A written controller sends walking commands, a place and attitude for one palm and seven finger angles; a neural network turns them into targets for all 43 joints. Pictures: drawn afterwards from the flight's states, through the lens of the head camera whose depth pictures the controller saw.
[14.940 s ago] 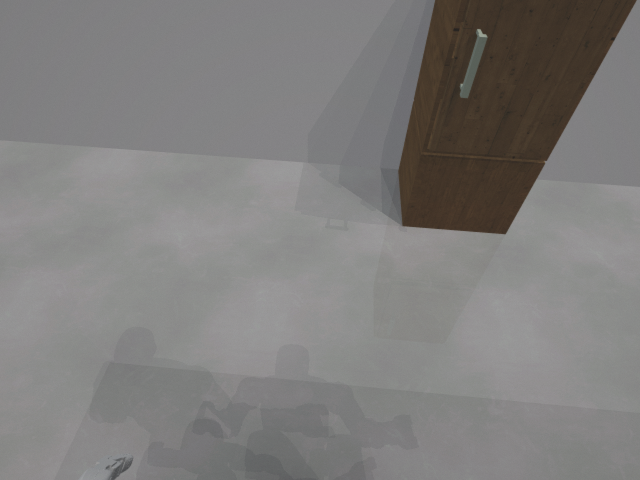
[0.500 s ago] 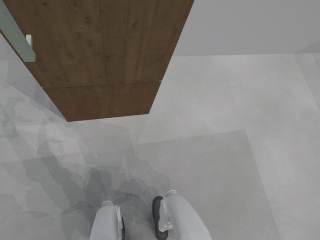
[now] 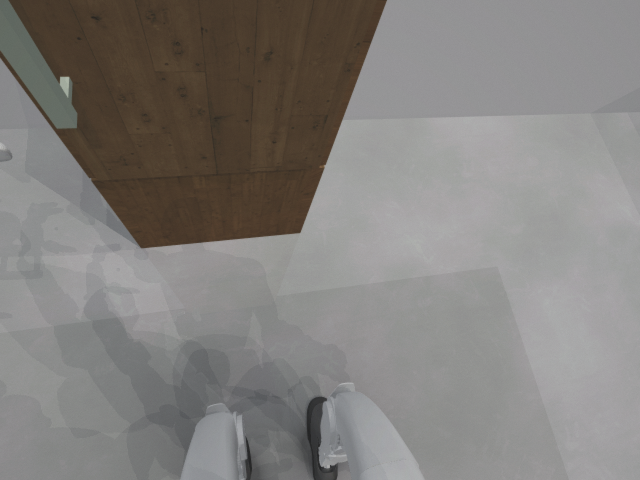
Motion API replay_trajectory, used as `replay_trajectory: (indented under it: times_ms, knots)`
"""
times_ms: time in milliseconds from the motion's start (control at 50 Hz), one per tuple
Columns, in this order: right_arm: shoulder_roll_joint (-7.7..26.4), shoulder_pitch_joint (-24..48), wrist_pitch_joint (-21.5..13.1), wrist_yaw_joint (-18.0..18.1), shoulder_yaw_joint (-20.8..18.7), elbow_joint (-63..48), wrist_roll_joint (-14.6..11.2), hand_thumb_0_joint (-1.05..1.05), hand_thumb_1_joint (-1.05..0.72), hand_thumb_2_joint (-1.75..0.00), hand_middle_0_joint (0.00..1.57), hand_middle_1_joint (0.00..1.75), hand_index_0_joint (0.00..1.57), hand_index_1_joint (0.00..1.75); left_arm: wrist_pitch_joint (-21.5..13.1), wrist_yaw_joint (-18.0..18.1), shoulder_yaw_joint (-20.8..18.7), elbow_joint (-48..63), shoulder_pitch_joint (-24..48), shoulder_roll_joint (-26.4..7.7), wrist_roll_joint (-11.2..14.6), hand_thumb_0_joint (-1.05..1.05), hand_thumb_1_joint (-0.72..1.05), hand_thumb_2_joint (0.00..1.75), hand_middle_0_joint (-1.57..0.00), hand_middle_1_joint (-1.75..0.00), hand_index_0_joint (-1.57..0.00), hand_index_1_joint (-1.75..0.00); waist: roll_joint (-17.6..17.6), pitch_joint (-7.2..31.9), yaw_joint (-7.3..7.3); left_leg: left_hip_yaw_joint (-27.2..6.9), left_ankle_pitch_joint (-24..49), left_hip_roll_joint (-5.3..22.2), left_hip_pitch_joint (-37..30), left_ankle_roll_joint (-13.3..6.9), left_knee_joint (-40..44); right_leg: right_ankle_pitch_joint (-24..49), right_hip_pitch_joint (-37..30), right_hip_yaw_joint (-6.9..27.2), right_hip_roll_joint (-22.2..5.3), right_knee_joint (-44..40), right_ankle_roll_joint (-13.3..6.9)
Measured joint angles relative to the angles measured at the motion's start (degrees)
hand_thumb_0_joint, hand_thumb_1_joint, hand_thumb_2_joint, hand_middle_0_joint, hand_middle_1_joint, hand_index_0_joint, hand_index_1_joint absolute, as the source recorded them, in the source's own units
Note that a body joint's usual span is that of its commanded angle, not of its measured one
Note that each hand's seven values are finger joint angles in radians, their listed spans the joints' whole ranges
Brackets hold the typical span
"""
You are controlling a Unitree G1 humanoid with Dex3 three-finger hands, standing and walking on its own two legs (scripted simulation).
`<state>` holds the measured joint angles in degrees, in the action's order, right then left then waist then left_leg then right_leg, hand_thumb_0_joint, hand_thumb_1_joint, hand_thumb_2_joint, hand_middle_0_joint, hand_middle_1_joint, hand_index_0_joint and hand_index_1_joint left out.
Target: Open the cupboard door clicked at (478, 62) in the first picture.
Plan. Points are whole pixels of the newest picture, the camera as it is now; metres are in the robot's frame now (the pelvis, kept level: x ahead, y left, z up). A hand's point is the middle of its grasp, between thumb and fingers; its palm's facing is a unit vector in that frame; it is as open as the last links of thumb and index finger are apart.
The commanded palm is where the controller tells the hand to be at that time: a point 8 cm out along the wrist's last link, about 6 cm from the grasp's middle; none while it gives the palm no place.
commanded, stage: move the hooked fingers beside the handle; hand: left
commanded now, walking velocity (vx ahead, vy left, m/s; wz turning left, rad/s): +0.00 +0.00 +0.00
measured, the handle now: (31, 48) +0.58 +0.26 +0.07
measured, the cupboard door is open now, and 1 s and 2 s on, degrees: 0 0 0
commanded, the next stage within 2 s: slide the fingers in behind the handle in 0.12 s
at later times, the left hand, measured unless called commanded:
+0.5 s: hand out of the picture +0.53 +0.30 +0.06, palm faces +0.05 -1.00 +0.00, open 14.0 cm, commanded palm +0.52 +0.32 +0.06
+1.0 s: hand (30, 88) +0.53 +0.26 +0.06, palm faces +0.06 -1.00 -0.03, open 14.0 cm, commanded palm +0.51 +0.29 +0.06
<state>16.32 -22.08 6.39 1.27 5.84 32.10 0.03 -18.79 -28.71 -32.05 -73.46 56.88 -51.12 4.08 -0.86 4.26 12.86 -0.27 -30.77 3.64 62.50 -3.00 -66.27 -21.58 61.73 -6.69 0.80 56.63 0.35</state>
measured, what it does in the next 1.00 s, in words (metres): stands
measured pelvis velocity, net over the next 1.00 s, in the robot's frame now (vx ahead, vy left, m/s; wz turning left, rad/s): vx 0.01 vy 0.00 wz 0.00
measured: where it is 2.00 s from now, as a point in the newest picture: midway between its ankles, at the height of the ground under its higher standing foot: (282, 474)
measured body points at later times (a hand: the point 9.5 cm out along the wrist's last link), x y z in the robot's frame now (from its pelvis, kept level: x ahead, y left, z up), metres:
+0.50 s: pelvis +0.00 +0.00 -0.01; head +0.19 +0.06 +0.40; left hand +0.52 +0.36 +0.07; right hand -0.02 -0.26 -0.09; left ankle -0.01 +0.08 -0.65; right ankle +0.04 -0.13 -0.65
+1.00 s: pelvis +0.01 +0.00 +0.00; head +0.17 +0.04 +0.42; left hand +0.52 +0.31 +0.07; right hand +0.00 -0.26 -0.09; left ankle -0.01 +0.08 -0.65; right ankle +0.04 -0.13 -0.65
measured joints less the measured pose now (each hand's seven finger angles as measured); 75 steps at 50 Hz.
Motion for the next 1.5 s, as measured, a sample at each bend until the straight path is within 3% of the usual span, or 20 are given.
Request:
replay_trajectory:
  times_ms: [140, 300, 560, 760, 880, 1020, 1220, 1500]
  knots:
    - [0.29, 0.45, -0.59, 0.40, 0.16, 0.31, 0.15, 0.01, -0.90, -0.89, 0.21, 0.30, 0.20, 0.30, -0.74, -0.70, -1.37, -0.07, 1.83, -1.40, -0.35, -0.02, -0.50, 0.30, -0.30, -1.20, -0.30, -1.20, 0.24, 0.14, 0.80, -0.34, -0.41, 0.21, 3.20, 0.18, -2.22, -0.37, 3.15, -0.28, 0.10, 2.11, -0.23]
    - [0.25, 0.30, -0.31, 0.19, 0.31, -0.07, 0.14, 0.01, -0.90, -0.89, 0.21, 0.30, 0.20, 0.30, 0.97, -0.80, -1.88, 0.84, 2.43, -2.69, -1.36, -0.02, -0.49, 0.30, -0.30, -1.20, -0.30, -1.20, 0.17, -0.16, 1.32, -0.48, -0.65, 0.42, 4.81, 0.11, -3.25, -0.34, 4.60, -0.38, 0.30, 2.73, -0.17]
    - [-0.90, -0.83, -0.09, -0.60, 0.11, 0.68, 0.47, 0.01, -0.90, -0.89, 0.21, 0.30, 0.20, 0.30, 1.89, 1.60, 0.42, 3.52, 0.86, 2.05, -0.35, -0.02, -0.50, 0.30, -0.30, -1.20, -0.30, -1.20, -0.36, 0.80, 1.02, -0.31, -0.52, 0.06, 3.17, -0.21, -1.70, -0.15, 2.81, -0.17, 0.09, 1.01, 0.29]
    - [-1.39, -1.40, 0.04, -1.41, -0.87, 1.59, 0.91, 0.00, -0.90, -0.89, 0.21, 0.30, 0.20, 0.30, -0.32, 4.53, 2.52, 6.92, -2.08, 7.31, 0.73, -0.02, -0.49, 0.30, -0.30, -1.20, -0.30, -1.20, -0.64, 1.28, -0.20, -0.06, -0.35, -0.28, 0.60, -0.20, -0.01, -0.17, 0.36, 0.11, -0.12, -0.38, 0.45]
    - [-1.30, -1.10, 0.11, -1.41, -1.16, 1.47, 0.99, 0.00, -0.90, -0.89, 0.21, 0.30, 0.20, 0.30, -0.24, 6.13, 3.14, 5.70, -2.32, 9.67, 0.43, -0.02, -0.50, 0.30, -0.30, -1.20, -0.30, -1.20, -0.74, 1.65, -0.02, 0.17, -0.23, -0.37, -0.65, -0.12, 0.74, -0.27, -0.58, 0.34, -0.19, -0.64, 0.34]
    - [-1.21, -0.86, 0.16, -1.62, -1.54, 0.99, 1.06, 0.00, -0.90, -0.89, 0.21, 0.30, 0.20, 0.30, -2.48, 8.55, 3.16, 6.48, -3.71, 11.21, 0.10, -0.02, -0.49, 0.30, -0.30, -1.20, -0.30, -1.20, -0.73, 1.24, -0.20, 0.77, -0.19, -0.15, -1.82, 0.17, 1.17, -0.39, -1.12, 0.94, 0.02, -0.33, 0.05]
    - [-0.98, -0.50, 0.25, -1.30, -1.57, 1.41, 0.64, 0.01, -0.91, -0.89, 0.21, 0.30, 0.20, 0.30, -3.05, 8.76, 3.30, 5.21, -4.07, 11.94, 0.71, -0.02, -0.49, 0.30, -0.30, -1.20, -0.30, -1.20, -0.59, 1.10, -0.74, 1.00, 0.14, -0.03, -2.70, 0.64, 1.69, -0.49, -1.43, 1.18, 0.14, 0.08, -0.51]
    - [-0.58, 0.38, -0.47, -0.96, -1.87, 1.76, 0.74, 0.01, -0.91, -0.89, 0.21, 0.30, 0.20, 0.30, -3.46, 9.11, 3.53, 4.72, -2.45, 12.04, 0.49, -0.02, -0.50, 0.30, -0.30, -1.20, -0.30, -1.20, -0.20, 1.15, -0.18, 0.68, 0.12, 0.08, -1.19, 1.00, 0.64, -0.67, 0.12, 0.92, 0.22, 1.30, -0.92]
